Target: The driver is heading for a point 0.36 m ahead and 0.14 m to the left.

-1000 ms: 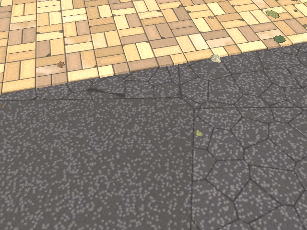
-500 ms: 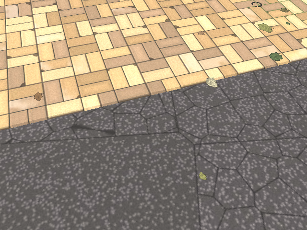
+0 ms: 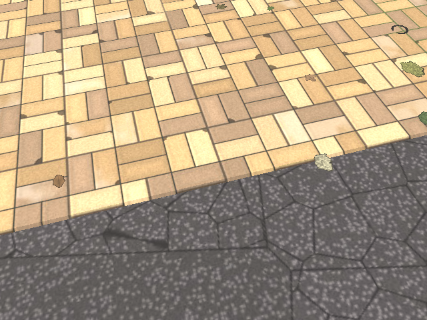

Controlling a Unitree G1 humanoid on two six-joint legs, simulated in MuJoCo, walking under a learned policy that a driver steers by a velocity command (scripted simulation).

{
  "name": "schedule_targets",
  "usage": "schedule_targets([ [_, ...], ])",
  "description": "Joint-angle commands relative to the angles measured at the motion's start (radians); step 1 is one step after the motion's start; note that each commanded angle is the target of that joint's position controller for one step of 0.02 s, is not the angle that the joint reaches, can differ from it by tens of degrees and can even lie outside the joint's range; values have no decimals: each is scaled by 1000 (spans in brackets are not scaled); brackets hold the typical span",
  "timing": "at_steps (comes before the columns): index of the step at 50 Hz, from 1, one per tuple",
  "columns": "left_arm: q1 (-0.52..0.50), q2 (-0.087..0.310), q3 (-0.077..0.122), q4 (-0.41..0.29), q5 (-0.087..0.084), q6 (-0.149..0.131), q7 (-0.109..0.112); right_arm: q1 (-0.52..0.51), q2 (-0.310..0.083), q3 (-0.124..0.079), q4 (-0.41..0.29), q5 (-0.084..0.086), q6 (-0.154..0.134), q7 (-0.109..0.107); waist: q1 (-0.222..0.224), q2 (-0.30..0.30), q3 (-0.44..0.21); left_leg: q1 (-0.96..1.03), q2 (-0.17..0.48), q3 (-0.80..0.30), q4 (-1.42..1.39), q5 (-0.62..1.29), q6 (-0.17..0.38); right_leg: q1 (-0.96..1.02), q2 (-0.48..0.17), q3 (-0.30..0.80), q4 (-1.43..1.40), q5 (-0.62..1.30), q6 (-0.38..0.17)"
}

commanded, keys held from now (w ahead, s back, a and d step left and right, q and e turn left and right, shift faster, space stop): w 0.16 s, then w+q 0.10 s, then no key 0.74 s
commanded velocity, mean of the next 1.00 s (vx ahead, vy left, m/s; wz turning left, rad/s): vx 0.24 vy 0.00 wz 0.06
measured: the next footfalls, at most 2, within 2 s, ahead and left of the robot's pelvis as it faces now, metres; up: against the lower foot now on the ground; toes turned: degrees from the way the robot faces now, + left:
left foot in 0.32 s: +0.34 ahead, +0.16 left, +0.00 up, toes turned +5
right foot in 0.74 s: +0.39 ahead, -0.07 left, +0.00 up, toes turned +4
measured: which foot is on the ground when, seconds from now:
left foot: up 0.00-0.30, down 0.32-1.00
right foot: down 0.00-0.32, up 0.34-0.72, down 0.74-1.00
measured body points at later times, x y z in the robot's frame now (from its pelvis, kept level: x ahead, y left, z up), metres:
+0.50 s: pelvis +0.24 +0.08 -0.01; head +0.28 +0.10 +0.44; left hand +0.32 +0.36 -0.14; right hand +0.38 -0.17 -0.12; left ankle +0.30 +0.16 -0.75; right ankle +0.22 -0.07 -0.67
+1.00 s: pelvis +0.32 +0.06 -0.01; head +0.33 +0.06 +0.44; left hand +0.39 +0.33 -0.14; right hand +0.43 -0.18 -0.15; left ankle +0.30 +0.16 -0.75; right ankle +0.35 -0.07 -0.75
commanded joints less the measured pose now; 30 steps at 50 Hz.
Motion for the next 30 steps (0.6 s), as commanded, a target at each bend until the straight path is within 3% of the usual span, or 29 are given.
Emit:
schedule_targets([
  [1, -29, 143, 31, -47, -3, -22, 9, -14, -36, -8, -62, -11, 5, -4, -31, -103, -9, -99, 46, -28, -126, 131, -22, 54, -274, 221, -206, 183, -186],
  [6, 46, 168, 35, -1, -15, -16, 19, -178, -14, 6, -99, -4, 1, 11, 20, -105, 23, -24, 0, 8, -417, 365, -22, 57, -231, 118, -209, 167, -138],
  [11, 94, 187, 45, 48, -20, -1, 25, -268, -39, 7, -139, 8, -2, 36, 39, -116, 49, -53, -12, 3, -516, 291, 23, 227, -309, 111, -152, 158, -113],
  [13, 81, 197, 51, 55, -19, 9, 31, -244, -59, 1, -142, 9, -2, 46, 14, -126, 32, -1, -34, 23, -529, 206, 58, 277, -326, 87, -92, 279, -90],
  [14, 59, 197, 50, 55, -20, 17, 33, -178, -76, -10, -126, 0, -3, 46, -29, -126, -1, 112, -68, 49, -562, 196, 77, 273, -300, 61, 11, 477, -67],
  [15, 60, 179, 42, 55, -16, 26, 37, -38, -113, -33, -81, -11, -4, 42, -91, -104, -85, 303, -107, 74, -594, 254, 101, 245, -244, 24, 193, 622, -38],
  [16, 77, 152, 28, 30, 4, 27, 44, 108, -186, -54, -51, -27, -8, 35, -126, -3, -217, 595, 33, -85, -540, 559, 149, 60, -185, -20, 465, 419, 12],
  [17, 196, 39, -12, 30, 15, 11, 34, 154, -256, -64, -35, -32, -3, 35, -78, 251, -346, 928, 281, -507, -606, 682, 345, -330, 2, -17, 843, -291, 93],
  [18, 185, 117, 4, 57, 1, -8, 26, 179, -174, -42, -39, -11, 4, 36, -107, 167, -426, 936, 292, -585, -649, 726, 361, -380, -13, 139, 985, -482, 99],
  [19, 108, 160, 17, 38, -27, -15, 23, 98, -139, -29, -52, -10, 3, 32, -98, 112, -300, 828, 259, -426, -640, 799, 323, -440, -61, 144, 1015, -446, 91],
  [20, 42, 153, 15, 28, -29, -15, 29, 33, -112, -21, -65, -14, 2, 28, -81, 25, -217, 704, 213, -312, -648, 840, 286, -438, -106, 124, 966, -383, 89],
  [21, -1, 149, 19, 22, -16, -7, 39, -16, -86, -14, -66, -16, 1, 26, -59, -17, -153, 584, 181, -252, -682, 832, 263, -413, -133, 113, 895, -331, 91],
  [23, 19, 123, 22, 27, -7, 23, 50, -55, -50, 0, -55, -33, -3, 25, -3, 14, -137, 429, 144, -182, -737, 834, 239, -273, -159, 121, 788, -266, 91],
  [25, 35, 85, 15, 31, -3, 43, 56, -75, -55, 1, -40, -40, -8, 21, 24, 35, -139, 366, 126, -124, -758, 888, 247, -205, -153, 112, 670, -218, 102],
  [28, -14, 76, 9, 28, 2, 57, 60, -94, -87, -5, -23, -36, 2, 6, 22, 43, -151, 340, 96, -63, -772, 847, 222, -136, -141, 99, 482, -97, 107],
  [30, -53, 90, 12, 28, -2, 68, 60, -79, -94, -4, -3, -33, 13, 0, 4, 40, -146, 339, 92, -63, -790, 724, 206, -106, -134, 95, 413, -36, 105],
])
